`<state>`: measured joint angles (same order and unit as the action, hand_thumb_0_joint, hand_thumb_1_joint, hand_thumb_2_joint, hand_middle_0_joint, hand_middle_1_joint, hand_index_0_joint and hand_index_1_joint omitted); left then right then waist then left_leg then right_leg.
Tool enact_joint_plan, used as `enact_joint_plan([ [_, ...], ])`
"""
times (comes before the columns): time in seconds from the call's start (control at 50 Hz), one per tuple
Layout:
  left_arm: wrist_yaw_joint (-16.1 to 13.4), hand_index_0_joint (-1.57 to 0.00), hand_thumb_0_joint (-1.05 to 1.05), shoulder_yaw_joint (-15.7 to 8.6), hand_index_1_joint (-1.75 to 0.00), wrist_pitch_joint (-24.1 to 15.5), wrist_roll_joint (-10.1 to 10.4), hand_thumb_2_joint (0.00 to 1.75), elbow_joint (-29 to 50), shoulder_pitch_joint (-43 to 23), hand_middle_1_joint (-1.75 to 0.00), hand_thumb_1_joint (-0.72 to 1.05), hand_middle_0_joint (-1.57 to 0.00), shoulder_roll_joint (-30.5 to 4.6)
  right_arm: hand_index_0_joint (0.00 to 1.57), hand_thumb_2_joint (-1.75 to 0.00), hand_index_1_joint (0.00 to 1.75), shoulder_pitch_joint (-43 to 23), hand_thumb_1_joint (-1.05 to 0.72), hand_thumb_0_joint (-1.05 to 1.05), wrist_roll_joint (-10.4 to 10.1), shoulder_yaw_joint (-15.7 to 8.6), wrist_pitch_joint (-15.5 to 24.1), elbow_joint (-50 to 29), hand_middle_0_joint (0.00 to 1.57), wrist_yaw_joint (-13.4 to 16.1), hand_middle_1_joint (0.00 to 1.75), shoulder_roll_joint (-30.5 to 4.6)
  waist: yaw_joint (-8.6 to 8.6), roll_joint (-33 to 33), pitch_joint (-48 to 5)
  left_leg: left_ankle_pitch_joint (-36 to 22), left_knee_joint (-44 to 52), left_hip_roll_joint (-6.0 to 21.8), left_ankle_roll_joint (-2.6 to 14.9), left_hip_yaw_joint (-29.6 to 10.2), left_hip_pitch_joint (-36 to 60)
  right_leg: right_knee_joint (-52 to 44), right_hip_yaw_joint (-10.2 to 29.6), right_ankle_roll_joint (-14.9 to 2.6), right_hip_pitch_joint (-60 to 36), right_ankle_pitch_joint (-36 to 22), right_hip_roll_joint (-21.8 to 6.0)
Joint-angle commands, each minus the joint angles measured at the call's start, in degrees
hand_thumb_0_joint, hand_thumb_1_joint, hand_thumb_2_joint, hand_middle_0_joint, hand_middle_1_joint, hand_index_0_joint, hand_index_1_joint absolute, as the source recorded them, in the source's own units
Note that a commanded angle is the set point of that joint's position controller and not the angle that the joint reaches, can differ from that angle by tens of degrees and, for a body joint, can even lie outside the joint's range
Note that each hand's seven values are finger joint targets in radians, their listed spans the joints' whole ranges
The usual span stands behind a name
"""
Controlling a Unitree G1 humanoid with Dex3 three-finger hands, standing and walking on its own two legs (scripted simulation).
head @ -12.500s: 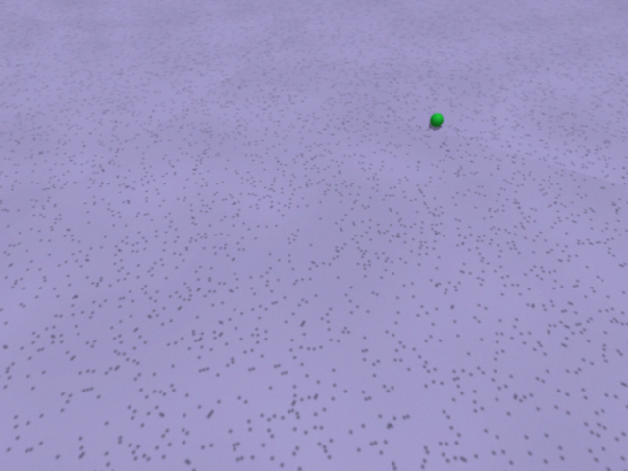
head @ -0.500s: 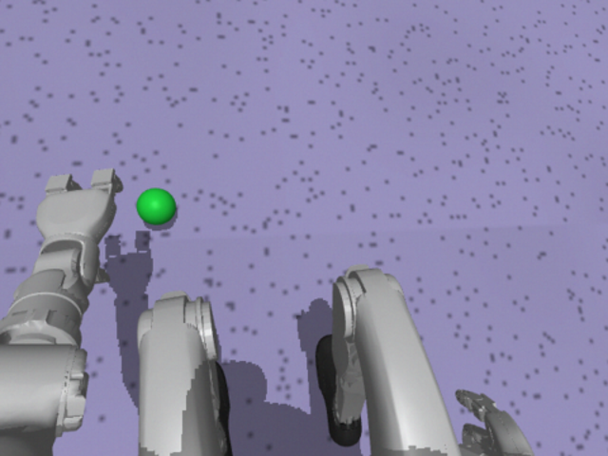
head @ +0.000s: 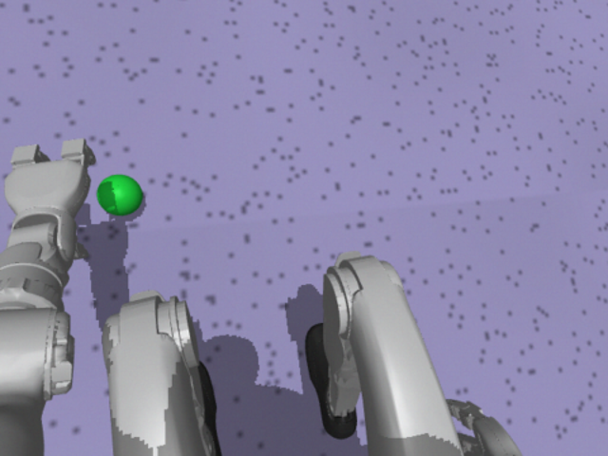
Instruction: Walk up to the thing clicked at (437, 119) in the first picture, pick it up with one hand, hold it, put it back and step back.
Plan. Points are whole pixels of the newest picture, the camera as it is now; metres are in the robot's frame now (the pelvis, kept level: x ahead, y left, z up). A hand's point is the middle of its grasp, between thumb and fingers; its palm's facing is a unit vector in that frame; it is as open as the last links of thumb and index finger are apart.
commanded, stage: rise first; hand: left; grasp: from above
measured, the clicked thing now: (120, 195) +0.52 +0.22 -0.31
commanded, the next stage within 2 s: none
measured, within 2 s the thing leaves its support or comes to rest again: neither
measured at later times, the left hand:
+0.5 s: hand (78, 206) +0.47 +0.25 -0.19, palm faces -0.45 -0.05 -0.89, open 14.0 cm
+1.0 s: hand (69, 199) +0.48 +0.26 -0.19, palm faces -0.45 -0.05 -0.89, open 13.8 cm
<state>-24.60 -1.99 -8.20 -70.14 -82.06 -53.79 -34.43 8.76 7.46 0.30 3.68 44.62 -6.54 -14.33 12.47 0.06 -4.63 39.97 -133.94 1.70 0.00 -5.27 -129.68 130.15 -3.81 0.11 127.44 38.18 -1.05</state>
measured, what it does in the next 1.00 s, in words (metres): stands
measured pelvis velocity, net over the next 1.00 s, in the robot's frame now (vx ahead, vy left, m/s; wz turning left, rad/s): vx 0.00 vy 0.00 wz -0.03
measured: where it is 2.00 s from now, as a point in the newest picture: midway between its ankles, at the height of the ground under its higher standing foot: (270, 419)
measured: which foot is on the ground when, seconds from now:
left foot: down 0.00-1.00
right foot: down 0.00-1.00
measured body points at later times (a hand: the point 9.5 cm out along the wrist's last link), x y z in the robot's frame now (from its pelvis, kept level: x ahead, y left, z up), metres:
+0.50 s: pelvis +0.00 +0.00 -0.01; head +0.25 +0.05 +0.36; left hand +0.48 +0.25 -0.14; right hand +0.04 -0.28 -0.12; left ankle +0.08 +0.13 -0.32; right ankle +0.10 -0.12 -0.32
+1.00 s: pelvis +0.00 +0.00 -0.02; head +0.24 +0.06 +0.35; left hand +0.50 +0.26 -0.14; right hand +0.03 -0.27 -0.12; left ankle +0.08 +0.13 -0.32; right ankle +0.10 -0.12 -0.32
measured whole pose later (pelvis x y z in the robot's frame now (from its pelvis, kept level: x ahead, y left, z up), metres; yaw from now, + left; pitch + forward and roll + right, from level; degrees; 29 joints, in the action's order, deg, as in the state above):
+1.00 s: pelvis +0.00 +0.00 -0.02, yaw -2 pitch +34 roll -7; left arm -23.6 -2.8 -8.5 -70.9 -86.2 -58.3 -40.2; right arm 10.0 8.4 3.9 4.4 43.1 -8.1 -15.9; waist 15.5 -0.4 -2.1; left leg 40.1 -138.6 1.3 0.2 -7.0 -133.0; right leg 133.5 -5.1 0.6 129.7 38.0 -0.8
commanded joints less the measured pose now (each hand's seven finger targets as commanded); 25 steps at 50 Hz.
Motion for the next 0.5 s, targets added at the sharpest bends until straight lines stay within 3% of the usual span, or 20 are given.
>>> enact_joint_plan([
  [0.0, -2.10, -0.08, 0.00, -1.64, -1.02, -0.21, 0.34, 0.99, 8.15, -17.73, -1.04, -0.53, -0.06, -12.35, 0.20, -0.90, 0.30, 12.03, -0.90, 0.00, 0.10, -3.90, 0.48, -0.90, 0.20, 0.61, 0.30, -12.97, 0.27, 12.14, -39.11, -10.67, 13.24, -1.86, 2.22, 4.52, 26.62, -13.99, -2.81, -2.12, -22.03, -12.16, 2.16],
  [0.1, -2.30, -0.08, 0.00, -1.37, -1.02, -0.28, 0.19, 0.99, 7.94, -18.64, -1.04, -0.53, -0.06, -12.16, 0.20, -0.90, 0.30, 12.79, -0.90, 0.00, 0.19, -3.95, 0.62, -0.90, 0.20, 0.18, 0.30, -14.00, 1.26, 13.27, -37.85, -10.93, 13.11, -1.59, 1.88, 3.78, 27.62, -12.60, -3.67, -2.44, -19.62, -12.34, 2.14],
  [0.16, -2.60, -0.08, 0.00, -2.10, -1.02, -0.24, -0.14, 0.99, 9.03, -18.99, -1.04, -0.53, -0.06, -13.34, 0.20, -0.90, 0.30, 12.80, -0.90, 0.00, 0.06, -3.91, 0.39, -0.94, 0.20, 0.25, 0.30, -14.06, 0.63, 14.88, -39.58, -11.20, 13.26, -1.62, 1.62, 3.63, 28.77, -12.30, -3.71, -2.59, -19.27, -12.21, 2.16],
  [0.2, -2.70, -0.08, 0.00, -1.09, -1.03, -0.13, -0.05, 0.99, 8.30, -18.59, -1.05, -0.53, -0.06, -11.71, 0.20, -0.90, 0.30, 12.89, -0.91, 0.00, 0.14, -3.66, 0.47, -0.70, 0.20, 0.02, 0.30, -14.01, 0.95, 13.97, -38.87, -11.96, 12.77, -1.58, 1.67, 3.59, 28.52, -11.87, -3.94, -2.60, -19.26, -13.24, 2.41],
  [0.24, -3.23, -0.09, 0.00, -2.19, -1.02, 0.07, -0.40, 0.98, 7.55, -18.91, -1.05, -0.53, -0.06, -13.16, 0.20, -0.90, 0.30, 13.33, -0.90, 0.00, 0.27, -3.45, 0.39, -0.93, 0.20, -0.03, 0.30, -14.35, 1.15, 14.17, -38.88, -12.00, 12.58, -1.76, 1.77, 3.72, 27.70, -11.83, -3.81, -2.46, -19.78, -13.47, 2.32],
  [0.3, -3.00, -0.08, 0.00, -0.99, -1.03, 0.34, -0.27, 0.98, 5.48, -19.76, -1.05, -0.53, -0.06, -11.87, 0.20, -0.90, 0.30, 13.14, -0.91, 0.00, 0.49, -3.13, 0.70, -0.88, 0.20, -0.29, 0.30, -14.49, 2.67, 12.57, -36.27, -10.38, 12.02, -1.60, 2.07, 3.70, 26.07, -12.24, -4.07, -2.29, -18.77, -12.40, 2.38],
  [0.4, -3.04, -0.09, 0.00, -1.93, -1.03, 0.32, 0.10, 0.98, 6.46, -19.48, -1.06, -0.52, -0.06, -13.64, 0.20, -0.90, 0.30, 13.05, -0.91, 0.00, 0.67, -2.86, 0.91, -0.99, 0.20, -0.44, 0.30, -14.60, 1.64, 13.13, -37.86, -10.53, 11.53, -1.70, 2.04, 3.95, 25.60, -11.95, -3.92, -2.18, -20.33, -12.24, 2.34],
  [0.48, -2.90, -0.09, 0.00, -1.30, -1.03, 0.34, -0.25, 0.98, 4.92, -20.08, -1.06, -0.52, -0.06, -13.12, 0.20, -0.91, 0.30, 13.17, -0.91, 0.00, 0.83, -2.57, 0.87, -1.17, 0.20, -0.65, 0.30, -14.65, 2.71, 13.27, -37.16, -10.13, 11.17, -1.71, 2.00, 3.73, 24.87, -11.49, -4.20, -2.29, -20.04, -12.09, 2.60],
])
